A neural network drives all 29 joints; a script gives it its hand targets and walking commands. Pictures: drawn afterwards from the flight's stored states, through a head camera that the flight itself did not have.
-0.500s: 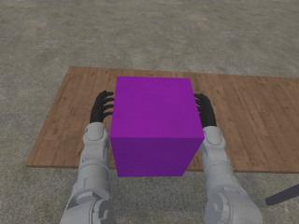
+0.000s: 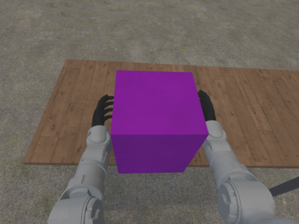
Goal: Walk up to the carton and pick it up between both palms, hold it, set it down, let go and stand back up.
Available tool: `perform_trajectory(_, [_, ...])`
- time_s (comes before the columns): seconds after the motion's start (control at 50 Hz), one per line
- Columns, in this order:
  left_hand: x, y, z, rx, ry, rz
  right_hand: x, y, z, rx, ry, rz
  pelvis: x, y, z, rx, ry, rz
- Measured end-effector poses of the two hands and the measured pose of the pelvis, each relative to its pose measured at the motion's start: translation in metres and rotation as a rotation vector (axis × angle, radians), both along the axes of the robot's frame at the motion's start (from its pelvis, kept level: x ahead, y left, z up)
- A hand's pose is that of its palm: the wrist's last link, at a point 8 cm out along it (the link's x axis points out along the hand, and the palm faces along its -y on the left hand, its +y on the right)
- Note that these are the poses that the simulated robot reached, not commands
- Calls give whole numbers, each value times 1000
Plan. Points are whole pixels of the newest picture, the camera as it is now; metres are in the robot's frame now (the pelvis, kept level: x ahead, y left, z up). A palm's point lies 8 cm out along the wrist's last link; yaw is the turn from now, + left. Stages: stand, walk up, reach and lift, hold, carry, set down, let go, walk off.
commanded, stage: set down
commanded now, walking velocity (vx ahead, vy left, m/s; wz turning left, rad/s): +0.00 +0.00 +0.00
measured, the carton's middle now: (153, 126) +0.40 +0.01 +0.01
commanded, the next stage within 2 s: none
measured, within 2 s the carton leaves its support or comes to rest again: neither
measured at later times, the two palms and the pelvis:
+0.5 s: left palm (79, 121) +0.38 +0.22 +0.03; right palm (220, 114) +0.43 -0.19 +0.05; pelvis -0.01 -0.01 -0.02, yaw +2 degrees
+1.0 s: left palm (59, 88) +0.39 +0.24 +0.15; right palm (225, 82) +0.45 -0.16 +0.16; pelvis -0.02 -0.02 +0.00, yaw +3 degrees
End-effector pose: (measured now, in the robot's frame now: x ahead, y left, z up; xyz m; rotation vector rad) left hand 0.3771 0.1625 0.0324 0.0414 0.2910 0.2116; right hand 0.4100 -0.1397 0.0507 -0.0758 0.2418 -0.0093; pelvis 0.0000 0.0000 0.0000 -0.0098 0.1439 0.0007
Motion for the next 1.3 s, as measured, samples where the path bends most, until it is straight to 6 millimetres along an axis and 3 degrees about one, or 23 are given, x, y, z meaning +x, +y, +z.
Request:
perform_trajectory(0.1, [5, 7, -10, -21, -5, 23, 12, 2, -11, 10, 41, 6, 0, 0, -5, -8, 83, 1])
perform_trajectory(0.28, [11, 42, 4, 9, -63, 59, 26, 1, -13, 26, 19, 23, 5, -1, -13, -22, 144, 23])
perform_trajectory(0.4, [2, 57, 1, 11, -42, 54, 26, -21, -8, 20, -6, -13, -2, -4, -16, -25, 146, 35])
perform_trajectory(0.52, [2, 55, 0, -18, -60, 41, 21, -50, -2, 10, -5, -36, -16, -11, -19, -21, 178, 32])
perform_trajectory(0.6, [10, 48, 18, -30, -110, 24, 20, -56, 15, 24, -34, -7, -22, -16, -21, -14, 201, 24])
perform_trajectory(0.72, [15, 42, 57, -26, -126, -3, 20, -50, 45, 36, -40, 33, -25, -20, -16, -1, 160, 19])
perform_trajectory(0.88, [12, 64, 103, -19, -123, 36, 30, -29, 90, 27, -47, 56, -22, -20, -8, 6, 89, 28])
perform_trajectory(0.96, [13, 75, 115, -11, -112, 43, 35, -20, 106, 32, -32, 55, -19, -17, -5, 2, 59, 40])
perform_trajectory(1.04, [13, 78, 116, -8, -84, 28, 36, -17, 108, 50, 0, 42, -16, -13, -2, -3, 30, 51])
perform_trajectory(1.14, [9, 68, 126, 8, -79, -6, 32, -30, 115, 82, -22, 23, -12, -8, 1, -9, -11, 58])
perform_trajectory(1.3, [-6, 51, 138, 0, -50, -37, 5, -79, 111, 66, -1, -24, -9, -5, 4, 1, -85, 42])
